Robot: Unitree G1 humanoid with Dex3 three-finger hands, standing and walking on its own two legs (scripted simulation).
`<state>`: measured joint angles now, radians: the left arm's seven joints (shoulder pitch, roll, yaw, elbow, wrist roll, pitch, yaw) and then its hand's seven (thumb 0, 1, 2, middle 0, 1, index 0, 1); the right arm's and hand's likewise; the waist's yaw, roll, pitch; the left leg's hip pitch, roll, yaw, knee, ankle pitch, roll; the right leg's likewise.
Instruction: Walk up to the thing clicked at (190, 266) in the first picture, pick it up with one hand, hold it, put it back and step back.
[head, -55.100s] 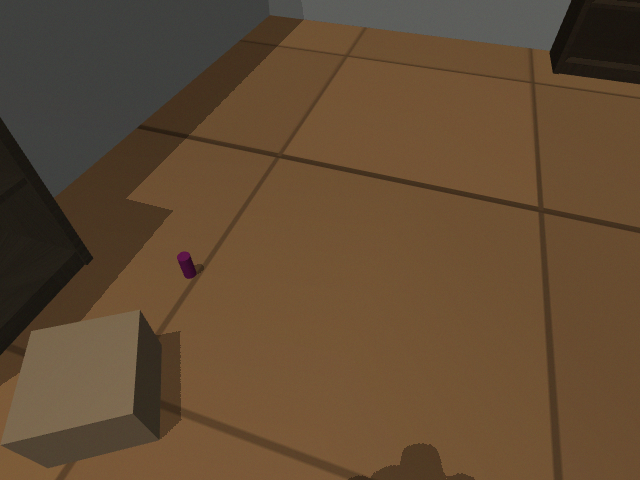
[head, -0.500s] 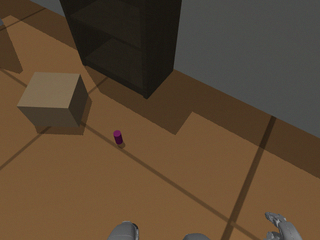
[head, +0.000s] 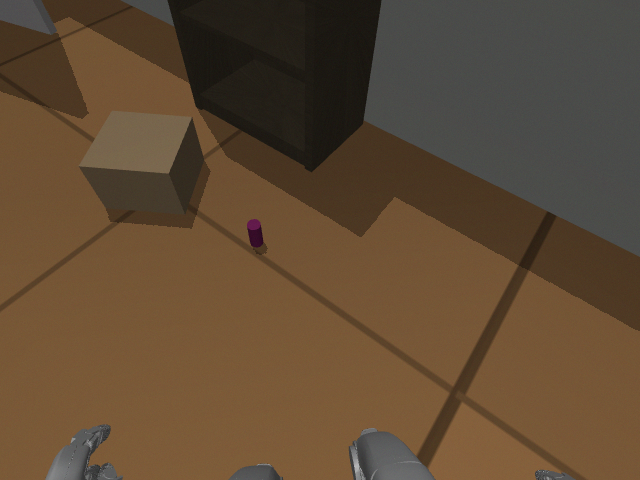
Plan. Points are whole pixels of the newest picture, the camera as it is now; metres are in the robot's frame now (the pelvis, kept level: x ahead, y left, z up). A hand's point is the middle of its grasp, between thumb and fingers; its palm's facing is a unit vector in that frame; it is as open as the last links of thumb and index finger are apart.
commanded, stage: step back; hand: left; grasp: from above
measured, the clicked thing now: (255, 233) +0.94 +0.20 -0.70
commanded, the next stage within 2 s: stand in 1.30 s
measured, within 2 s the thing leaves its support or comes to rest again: neither
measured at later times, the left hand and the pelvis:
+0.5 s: hand out of the picture -0.06 +0.27 -0.14, palm faces +0.01 -0.92 -0.40, open 7.4 cm; pelvis -0.11 -0.01 +0.00, yaw +0 degrees
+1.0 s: hand out of the picture +0.02 +0.24 -0.14, palm faces +0.03 -0.93 -0.37, open 7.4 cm; pelvis -0.06 -0.02 +0.01, yaw +1 degrees
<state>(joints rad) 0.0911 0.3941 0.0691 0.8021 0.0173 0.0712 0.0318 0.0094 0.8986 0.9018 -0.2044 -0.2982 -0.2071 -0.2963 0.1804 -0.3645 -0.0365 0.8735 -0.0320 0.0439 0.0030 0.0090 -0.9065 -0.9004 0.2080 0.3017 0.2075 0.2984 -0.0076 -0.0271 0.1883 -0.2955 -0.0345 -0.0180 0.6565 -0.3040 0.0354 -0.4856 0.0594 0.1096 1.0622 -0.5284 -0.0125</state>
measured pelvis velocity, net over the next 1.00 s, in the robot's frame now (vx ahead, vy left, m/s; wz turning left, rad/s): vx -0.06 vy -0.02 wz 0.02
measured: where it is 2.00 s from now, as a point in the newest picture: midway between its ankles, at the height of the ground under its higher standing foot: outside the picture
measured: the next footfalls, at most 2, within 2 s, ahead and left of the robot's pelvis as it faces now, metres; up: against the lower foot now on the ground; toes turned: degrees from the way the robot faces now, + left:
right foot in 0.22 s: -0.07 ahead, -0.15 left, +0.00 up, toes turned -2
left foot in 0.48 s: +0.00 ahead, +0.11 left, +0.00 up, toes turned +0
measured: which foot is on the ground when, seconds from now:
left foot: down 0.00-0.24, up 0.26-0.46, down 0.48-1.00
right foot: up 0.00-0.20, down 0.22-0.52, up 0.54-0.78, down 0.80-1.00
